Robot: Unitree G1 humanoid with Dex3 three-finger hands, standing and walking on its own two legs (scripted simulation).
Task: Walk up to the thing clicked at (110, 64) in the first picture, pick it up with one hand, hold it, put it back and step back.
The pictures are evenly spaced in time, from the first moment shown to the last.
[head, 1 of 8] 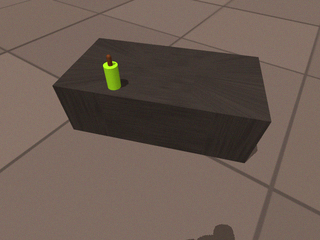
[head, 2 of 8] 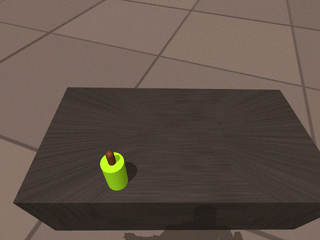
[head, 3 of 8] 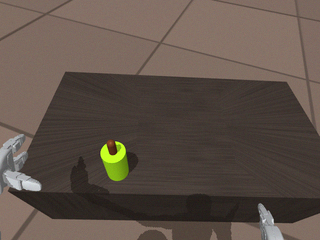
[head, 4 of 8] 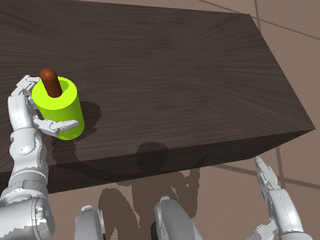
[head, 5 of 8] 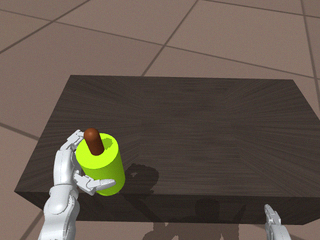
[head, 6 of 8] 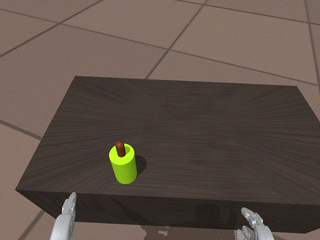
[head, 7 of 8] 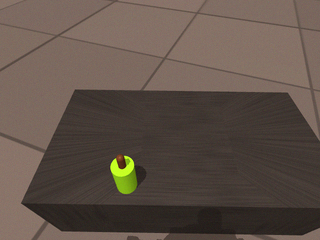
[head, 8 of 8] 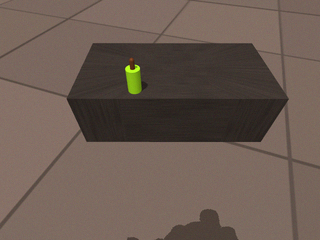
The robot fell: no
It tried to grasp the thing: yes
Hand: left
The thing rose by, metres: 0.25
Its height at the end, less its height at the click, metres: +0.00
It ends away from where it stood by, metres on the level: 0.02
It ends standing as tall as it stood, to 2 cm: yes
